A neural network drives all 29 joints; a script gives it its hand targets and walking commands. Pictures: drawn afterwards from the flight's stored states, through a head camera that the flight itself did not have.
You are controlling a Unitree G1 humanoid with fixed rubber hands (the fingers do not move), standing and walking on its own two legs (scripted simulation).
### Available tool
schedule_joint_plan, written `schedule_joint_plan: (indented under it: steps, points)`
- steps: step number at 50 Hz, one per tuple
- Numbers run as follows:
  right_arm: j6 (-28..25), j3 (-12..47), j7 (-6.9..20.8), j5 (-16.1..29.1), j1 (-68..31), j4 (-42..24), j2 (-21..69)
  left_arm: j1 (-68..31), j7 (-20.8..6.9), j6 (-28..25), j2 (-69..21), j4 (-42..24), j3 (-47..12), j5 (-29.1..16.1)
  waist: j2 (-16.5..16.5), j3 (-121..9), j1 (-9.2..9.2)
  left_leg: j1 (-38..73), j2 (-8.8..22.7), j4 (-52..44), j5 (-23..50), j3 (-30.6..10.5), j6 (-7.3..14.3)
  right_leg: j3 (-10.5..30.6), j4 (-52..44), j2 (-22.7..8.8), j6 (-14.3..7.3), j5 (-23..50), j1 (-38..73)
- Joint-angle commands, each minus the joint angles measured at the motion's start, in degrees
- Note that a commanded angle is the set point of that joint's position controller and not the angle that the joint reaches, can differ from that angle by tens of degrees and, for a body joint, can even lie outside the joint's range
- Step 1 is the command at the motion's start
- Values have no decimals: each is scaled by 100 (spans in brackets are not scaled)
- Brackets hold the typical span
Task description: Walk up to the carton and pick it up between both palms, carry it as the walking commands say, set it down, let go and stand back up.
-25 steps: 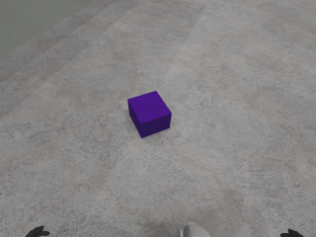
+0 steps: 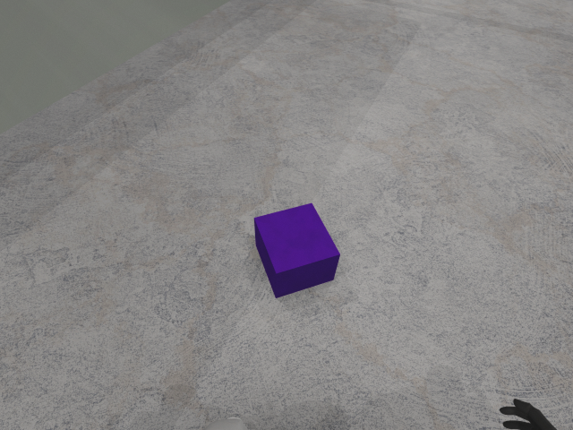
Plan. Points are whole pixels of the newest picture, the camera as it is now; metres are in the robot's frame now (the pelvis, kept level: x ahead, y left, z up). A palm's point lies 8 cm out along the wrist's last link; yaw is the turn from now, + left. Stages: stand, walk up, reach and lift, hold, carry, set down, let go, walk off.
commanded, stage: walk up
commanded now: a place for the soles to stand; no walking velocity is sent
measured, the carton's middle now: (294, 249) +0.85 +0.02 -0.66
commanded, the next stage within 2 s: none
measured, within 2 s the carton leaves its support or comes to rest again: neither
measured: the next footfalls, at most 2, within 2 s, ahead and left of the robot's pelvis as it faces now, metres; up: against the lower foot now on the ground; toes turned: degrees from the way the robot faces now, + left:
right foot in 0.32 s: +0.25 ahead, -0.14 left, +0.00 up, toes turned -7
left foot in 0.62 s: +0.36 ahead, +0.12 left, +0.00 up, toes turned +1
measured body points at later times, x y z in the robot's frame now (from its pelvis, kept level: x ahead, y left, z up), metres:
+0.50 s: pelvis +0.18 -0.02 +0.01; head +0.19 -0.03 +0.46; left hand +0.28 +0.34 -0.05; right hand +0.26 -0.35 -0.10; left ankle +0.21 +0.12 -0.68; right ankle +0.21 -0.14 -0.72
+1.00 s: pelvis +0.30 -0.01 -0.01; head +0.33 -0.01 +0.44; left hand +0.43 +0.32 -0.10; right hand +0.38 -0.35 -0.11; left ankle +0.32 +0.12 -0.72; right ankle +0.35 -0.14 -0.72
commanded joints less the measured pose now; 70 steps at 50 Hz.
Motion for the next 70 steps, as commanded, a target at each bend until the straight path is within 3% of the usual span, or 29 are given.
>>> schedule_joint_plan:
  steps: [1,2,5,7,12,15,16,17,18,19,22,24,28,31,32,33,34,36,38,41,44,45,46,47,48,51,53,57,70]
  points:
    - [-101,-503,-172,70,1162,-152,-1849,-354,136,-24,819,-500,110,37,1033,-303,-841,2621,2388,-2133,-3289,-4170,1409,756,2418,259,-26,-363,-3245]
    - [-97,-430,-188,127,930,-188,-1596,-328,161,-39,974,-345,147,-5,551,-2,-675,2218,2199,-1997,-2655,-3570,1439,935,2438,56,2,-1,-3162]
    - [-50,-280,-209,130,458,-273,-1219,55,86,-65,918,-94,180,-9,995,23,-427,1526,1367,-1772,-678,-1595,1119,563,1350,-209,120,326,-2244]
    - [-45,-286,-170,84,525,-317,-1248,-122,-6,-30,752,-111,204,40,1128,-26,-471,1230,1333,-1696,-301,-1257,1232,312,885,-136,129,308,-1823]
    - [-20,-295,-116,71,282,-475,-1340,-554,-128,-40,575,-71,244,41,1118,150,-421,491,1180,-1725,-1673,-1002,1040,-82,-417,159,45,1117,-795]
    - [49,-153,-105,64,316,-503,-1097,-265,-84,-100,746,75,357,78,458,13,-70,-249,952,-748,-2008,-678,715,-134,-1044,423,-97,1089,621]
    - [42,-37,-133,22,428,-540,-858,229,-11,-139,957,166,463,99,-280,-209,229,-698,656,465,-1552,-344,525,477,-1469,129,-260,366,1382]
    - [20,59,-123,51,401,-734,-570,628,67,-186,1536,109,614,99,-1546,-487,424,-1925,-72,2463,-2017,171,128,3512,-2610,-1614,-941,-1500,2015]
    - [89,-3,-226,78,409,-602,-955,548,98,-203,1727,36,616,23,-943,-261,325,-2229,9,3071,-2112,-611,123,4211,-2844,-2078,-1446,-1698,1603]
    - [102,-71,-261,110,423,-488,-1202,297,125,-186,1475,-83,528,-52,-398,-75,205,-2082,179,3150,-1708,-946,86,3652,-2613,-1926,-1561,-1032,1343]
    - [67,-91,-198,97,764,-256,-1065,-277,155,-139,1173,-257,452,-16,-798,70,-126,-1314,392,2082,-1419,-632,-88,1842,-2386,-1219,-1221,980,538]
    - [86,-102,-123,50,706,-213,-866,-215,111,-129,1165,-294,427,37,-1012,-23,-99,-816,284,1567,-1410,-324,-114,1347,-2259,-1068,-1266,1650,233]
    - [57,-135,-44,59,468,-228,-744,-368,40,-79,1183,-416,350,20,-1022,-34,-159,162,68,443,-640,65,-75,1034,-2230,-939,-1125,573,-391]
    - [-11,-234,-129,14,836,-6,-923,-525,60,9,791,-450,135,-6,-334,-176,-551,1808,-222,-351,-476,17,80,603,-1045,-596,-690,-31,-1498]
    - [-42,-317,-215,-32,1182,41,-1214,-540,91,19,473,-527,26,-19,569,-350,-766,2419,598,-966,-1545,-1287,349,174,255,-214,-395,41,-2155]
    - [-59,-433,-272,-26,1265,-78,-1821,-480,136,40,401,-609,-10,-20,1643,-318,-818,2579,2089,-1959,-2687,-3935,1129,-30,1699,468,-50,-718,-3142]
    - [-54,-422,-288,57,1131,-147,-1788,-419,237,102,814,-451,80,32,829,-146,-713,2173,2372,-1879,-2297,-4030,1513,841,2226,237,19,-609,-3006]
    - [-20,-305,-318,95,788,-150,-1418,-224,258,61,916,-181,128,-28,556,75,-473,1748,1856,-1539,-774,-2725,1396,826,1942,-69,68,-181,-2687]
    - [31,-234,-339,89,460,-185,-1260,14,218,51,803,9,126,21,1051,-63,-351,1269,1392,-1161,722,-1567,1212,424,1173,-73,90,-120,-1878]
    - [73,-138,-342,80,176,-228,-1107,-76,206,93,523,123,141,-3,1202,-238,-246,559,1265,-669,2267,-941,1128,78,373,151,2,428,-741]
    - [191,10,-360,154,-109,-215,-912,-176,274,100,548,296,188,25,903,-367,-67,-8,932,77,770,-694,605,77,-816,375,-196,1382,307]
    - [215,110,-364,156,-40,-204,-679,-288,296,86,707,279,221,66,404,-413,-64,-296,754,434,51,-549,354,697,-1108,-92,-309,1750,542]
    - [249,189,-371,175,153,-159,-429,-717,304,31,1037,152,235,66,-459,-384,-310,-340,178,1010,-1038,-193,26,2303,-1786,-1143,-651,1503,61]
    - [326,120,-447,218,134,26,-679,-809,299,55,1163,262,236,10,-613,-427,-270,137,61,1252,-2032,-273,6,2713,-1913,-1548,-1140,1287,-439]
    - [334,105,-475,191,176,156,-790,-1071,301,91,1137,280,169,-4,-600,-285,-355,337,75,988,-1927,-355,47,2389,-1725,-1359,-1137,1232,-627]
    - [206,86,-476,101,29,488,-1025,-1542,300,179,639,342,-41,-60,-258,-213,-363,664,563,-281,-377,-1012,213,1038,-957,-385,-291,1620,-735]
    - [160,118,-458,122,-301,612,-1032,-1445,305,188,651,594,-19,-83,-100,-494,-175,488,725,-320,380,-1111,293,692,-754,-167,-171,2111,0]
    - [227,197,-469,149,-491,943,-793,-1799,330,206,620,841,-83,-82,-139,-634,-268,849,424,-262,634,-653,138,858,-1079,-433,-316,2663,214]
    - [304,298,-408,101,-1225,1626,-640,-2412,289,267,411,1616,-238,-44,124,-433,-247,1345,561,-1517,401,-767,53,656,-2127,-354,-48,2093,635]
